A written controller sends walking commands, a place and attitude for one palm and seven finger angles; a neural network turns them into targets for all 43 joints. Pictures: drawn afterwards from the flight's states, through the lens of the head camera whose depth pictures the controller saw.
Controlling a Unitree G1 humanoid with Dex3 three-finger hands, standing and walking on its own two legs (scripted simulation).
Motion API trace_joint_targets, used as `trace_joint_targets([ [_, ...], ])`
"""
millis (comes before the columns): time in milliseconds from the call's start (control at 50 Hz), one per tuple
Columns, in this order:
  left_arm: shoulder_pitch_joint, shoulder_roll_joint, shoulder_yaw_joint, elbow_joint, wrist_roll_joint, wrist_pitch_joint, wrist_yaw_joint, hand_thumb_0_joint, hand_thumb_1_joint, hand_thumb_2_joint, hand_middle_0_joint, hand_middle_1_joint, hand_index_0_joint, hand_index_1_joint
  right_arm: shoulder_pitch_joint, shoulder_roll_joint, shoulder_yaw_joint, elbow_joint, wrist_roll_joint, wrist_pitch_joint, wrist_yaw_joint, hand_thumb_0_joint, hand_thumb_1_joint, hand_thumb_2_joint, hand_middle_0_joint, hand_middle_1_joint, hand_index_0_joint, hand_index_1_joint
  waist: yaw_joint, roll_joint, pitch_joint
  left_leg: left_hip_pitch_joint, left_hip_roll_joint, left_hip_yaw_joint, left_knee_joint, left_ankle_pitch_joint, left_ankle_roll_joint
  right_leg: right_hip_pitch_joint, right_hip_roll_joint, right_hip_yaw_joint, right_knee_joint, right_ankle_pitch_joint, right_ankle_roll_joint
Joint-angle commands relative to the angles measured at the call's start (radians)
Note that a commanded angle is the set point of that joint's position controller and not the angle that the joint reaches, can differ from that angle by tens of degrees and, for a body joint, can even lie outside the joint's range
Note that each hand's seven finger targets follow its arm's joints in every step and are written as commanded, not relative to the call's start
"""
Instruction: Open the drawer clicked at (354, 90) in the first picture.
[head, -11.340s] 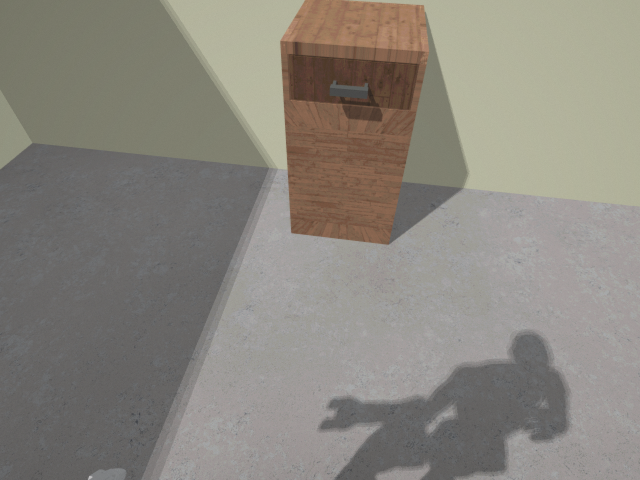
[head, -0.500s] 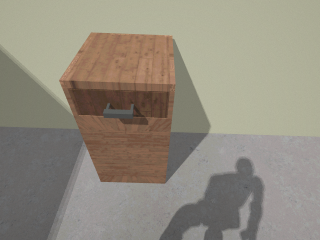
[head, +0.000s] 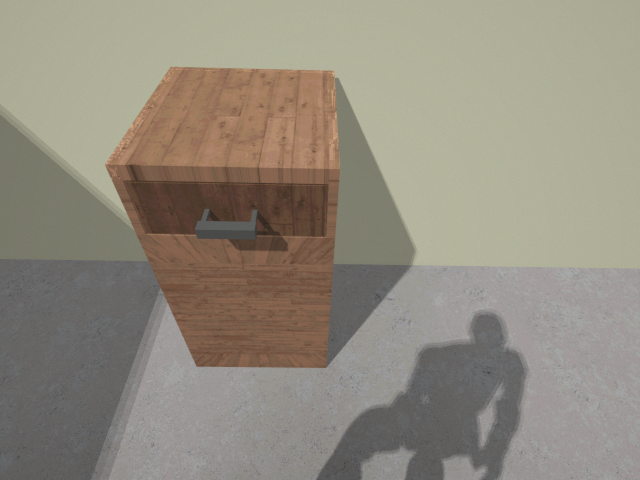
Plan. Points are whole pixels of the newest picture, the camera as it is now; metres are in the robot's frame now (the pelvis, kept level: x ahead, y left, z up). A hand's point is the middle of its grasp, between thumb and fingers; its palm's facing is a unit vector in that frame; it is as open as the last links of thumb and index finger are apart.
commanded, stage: look again from close up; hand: left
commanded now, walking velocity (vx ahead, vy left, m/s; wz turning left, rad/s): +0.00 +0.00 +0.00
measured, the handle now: (228, 222) +0.59 +0.22 -0.06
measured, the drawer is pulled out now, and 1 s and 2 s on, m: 0.00 0.00 0.00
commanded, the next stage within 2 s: shuffle to correct the standing spot in 0.20 s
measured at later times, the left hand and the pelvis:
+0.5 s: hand out of the picture +0.00 +0.16 -0.18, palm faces +0.06 -0.99 -0.15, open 7.3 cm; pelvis +0.03 +0.00 +0.00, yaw +0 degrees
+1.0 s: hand out of the picture +0.12 +0.19 -0.17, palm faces +0.02 -0.97 -0.22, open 7.3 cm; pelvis +0.10 +0.01 +0.00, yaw -2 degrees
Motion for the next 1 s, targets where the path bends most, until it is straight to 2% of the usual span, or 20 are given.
trace_joint_targets([
  [0,0.077,0.089,0.017,-0.023,0.0,-0.013,0.005,0.0,0.9,0.9,-0.2,-0.3,-0.2,-0.3,0.072,-0.091,-0.012,-0.017,0.0,-0.006,-0.002,0.0,-0.9,-0.9,0.2,0.3,0.2,0.3,-0.005,-0.016,0.115,-0.093,0.071,-0.092,-0.137,-0.044,0.01,-0.002,-0.049,0.085,-0.125,-0.08,-0.043],
  [280,0.054,0.097,0.013,-0.013,-0.002,-0.012,0.004,0.0,0.9,0.9,-0.2,-0.3,-0.2,-0.3,0.056,-0.112,-0.007,-0.006,0.002,-0.013,-0.005,0.0,-0.9,-0.9,0.2,0.3,0.2,0.3,-0.001,0.002,0.08,-0.054,0.09,-0.104,-0.171,0.025,0.008,0.069,-0.046,0.052,-0.106,0.039,-0.037],
  [320,0.062,0.099,0.014,-0.005,0.001,-0.011,-0.001,0.0,0.9,0.9,-0.2,-0.3,-0.2,-0.3,0.062,-0.119,-0.008,0.003,-0.002,-0.01,-0.004,0.0,-0.9,-0.9,0.2,0.3,0.2,0.3,0.0,0.005,0.08,-0.051,0.088,-0.106,-0.185,-0.11,0.011,0.061,-0.039,0.052,-0.112,-0.091,-0.04],
  [360,0.059,0.102,0.02,-0.011,0.008,-0.004,-0.007,0.0,0.9,0.9,-0.2,-0.3,-0.2,-0.3,0.066,-0.134,-0.016,0.001,-0.006,-0.001,-0.001,0.0,-0.9,-0.9,0.2,0.3,0.2,0.3,-0.001,0.018,0.134,-0.093,0.098,-0.127,-0.213,-0.284,0.021,0.011,-0.021,0.043,-0.103,-0.245,-0.042],
  [400,0.077,0.101,0.025,-0.014,0.011,-0.001,-0.014,0.0,0.9,0.9,-0.2,-0.3,-0.2,-0.3,0.06,-0.142,-0.021,-0.007,-0.01,0.002,0.0,0.0,-0.9,-0.9,0.2,0.3,0.2,0.3,0.006,0.034,0.17,-0.127,0.101,-0.14,-0.217,-0.358,0.035,-0.016,-0.014,0.05,-0.095,-0.311,-0.048],
  [560,0.129,0.128,0.054,-0.021,0.003,-0.012,-0.021,0.0,0.9,0.9,-0.2,-0.3,-0.2,-0.3,0.091,-0.091,-0.013,-0.028,-0.008,-0.017,0.002,0.0,-0.9,-0.9,0.2,0.3,0.2,0.3,0.006,-0.102,0.169,-0.157,0.021,-0.037,0.016,-0.21,0.03,-0.008,-0.098,0.207,-0.165,-0.41,-0.125],
  [600,0.128,0.127,0.058,-0.019,0.001,-0.017,-0.022,0.0,0.9,0.9,-0.2,-0.3,-0.2,-0.3,0.11,-0.084,-0.008,-0.026,-0.005,-0.03,0.0,0.0,-0.9,-0.9,0.2,0.3,0.2,0.3,-0.006,-0.091,0.133,-0.115,0.02,-0.021,0.036,-0.133,0.03,0.006,-0.105,0.193,-0.138,-0.317,-0.137],
  [620,0.113,0.116,0.055,-0.019,0.0,-0.017,-0.022,0.0,0.9,0.9,-0.2,-0.3,-0.2,-0.3,0.121,-0.084,-0.005,-0.019,-0.003,-0.036,-0.003,0.0,-0.9,-0.9,0.2,0.3,0.2,0.3,-0.018,-0.051,0.129,-0.06,0.031,-0.032,-0.004,-0.073,0.032,-0.019,-0.086,0.154,-0.09,-0.213,-0.127],
  [640,0.084,0.092,0.049,-0.026,0.001,-0.014,-0.021,0.0,0.9,0.9,-0.2,-0.3,-0.2,-0.3,0.158,-0.096,-0.005,-0.001,-0.001,-0.042,-0.008,0.0,-0.9,-0.9,0.2,0.3,0.2,0.3,-0.037,0.04,0.12,0.025,0.081,-0.084,-0.078,0.069,0.042,-0.058,-0.033,0.072,0.008,-0.071,-0.095],
  [660,0.071,0.06,0.039,-0.029,0.003,-0.013,-0.018,0.0,0.9,0.9,-0.2,-0.3,-0.2,-0.3,0.203,-0.135,-0.01,0.025,-0.002,-0.047,-0.018,0.0,-0.9,-0.9,0.2,0.3,0.2,0.3,-0.044,0.157,0.1,0.114,0.172,-0.179,-0.116,0.346,0.068,-0.101,0.02,-0.023,0.142,0.012,-0.056],
  [680,0.056,0.037,0.029,-0.032,0.005,-0.015,-0.011,0.0,0.9,0.9,-0.2,-0.3,-0.2,-0.3,0.225,-0.152,-0.009,0.044,-0.002,-0.048,-0.031,0.0,-0.9,-0.9,0.2,0.3,0.2,0.3,-0.042,0.233,0.094,0.176,0.236,-0.214,-0.115,0.707,0.101,-0.138,0.035,-0.064,0.193,-0.066,-0.034],
  [700,0.055,0.039,0.024,-0.028,0.001,-0.014,-0.005,0.0,0.9,0.9,-0.2,-0.3,-0.2,-0.3,0.209,-0.139,-0.002,0.049,-0.003,-0.045,-0.039,0.0,-0.9,-0.9,0.2,0.3,0.2,0.3,-0.03,0.196,0.103,0.207,0.251,-0.201,-0.084,0.959,0.12,-0.144,0.025,-0.049,0.178,-0.189,-0.033],
  [720,0.057,0.04,0.025,-0.021,-0.003,-0.011,-0.004,0.0,0.9,0.9,-0.2,-0.3,-0.2,-0.3,0.186,-0.143,-0.001,0.045,-0.003,-0.04,-0.043,0.0,-0.9,-0.9,0.2,0.3,0.2,0.3,-0.022,0.157,0.108,0.195,0.234,-0.162,-0.063,1.026,0.106,-0.091,0.013,-0.044,0.109,-0.191,-0.037],
  [740,0.079,0.047,0.026,-0.011,-0.007,-0.008,-0.003,0.0,0.9,0.9,-0.2,-0.3,-0.2,-0.3,0.155,-0.14,0.0,0.035,0.003,-0.036,-0.046,0.0,-0.9,-0.9,0.2,0.3,0.2,0.3,-0.006,0.134,0.109,0.184,0.202,-0.125,-0.037,1.064,0.071,-0.032,0.01,-0.04,0.037,-0.068,-0.038],
  [760,0.126,0.054,0.03,0.006,-0.009,-0.005,0.0,0.0,0.9,0.9,-0.2,-0.3,-0.2,-0.3,0.128,-0.14,-0.001,0.027,0.007,-0.034,-0.051,0.0,-0.9,-0.9,0.2,0.3,0.2,0.3,0.011,0.099,0.087,0.148,0.168,-0.096,-0.011,1.04,0.042,0.061,0.001,-0.028,0.011,0.173,-0.043],
  [800,0.145,0.1,0.042,0.005,-0.008,0.001,0.009,0.0,0.9,0.9,-0.2,-0.3,-0.2,-0.3,0.117,-0.135,-0.015,0.005,0.012,-0.021,-0.056,0.0,-0.9,-0.9,0.2,0.3,0.2,0.3,0.008,0.027,0.048,0.086,0.126,-0.061,0.013,0.876,0.009,0.163,-0.045,0.001,0.065,0.545,-0.052],
  [840,0.101,0.121,0.052,-0.028,-0.004,0.013,0.012,0.0,0.9,0.9,-0.2,-0.3,-0.2,-0.3,0.12,-0.136,-0.029,-0.003,0.012,-0.009,-0.055,0.0,-0.9,-0.9,0.2,0.3,0.2,0.3,-0.003,-0.001,0.052,0.054,0.117,-0.048,-0.003,0.789,0.005,0.146,-0.058,0.003,0.123,0.625,-0.049],
  [880,0.051,0.118,0.059,-0.064,0.001,0.023,0.009,0.0,0.9,0.9,-0.2,-0.3,-0.2,-0.3,0.117,-0.145,-0.043,-0.005,0.005,-0.005,-0.055,0.0,-0.9,-0.9,0.2,0.3,0.2,0.3,-0.014,0.04,0.039,0.112,0.144,-0.053,-0.021,0.823,0.017,0.069,-0.036,-0.011,0.158,0.47,-0.039],
  [940,-0.056,0.096,0.065,-0.121,0.004,0.032,0.0,0.0,0.9,0.9,-0.2,-0.3,-0.2,-0.3,0.115,-0.166,-0.056,-0.004,-0.006,-0.003,-0.052,0.0,-0.9,-0.9,0.2,0.3,0.2,0.3,-0.034,0.159,0.083,0.227,0.243,-0.13,-0.071,1.008,0.098,-0.124,0.031,-0.032,0.223,-0.166,-0.033],
  [980,-0.092,0.096,0.07,-0.146,0.006,0.036,-0.007,0.0,0.9,0.9,-0.2,-0.3,-0.2,-0.3,0.089,-0.18,-0.058,-0.013,-0.012,0.001,-0.054,0.0,-0.9,-0.9,0.2,0.3,0.2,0.3,-0.025,0.157,0.091,0.24,0.266,-0.139,-0.071,1.036,0.125,-0.147,0.033,-0.026,0.232,-0.247,-0.041],
])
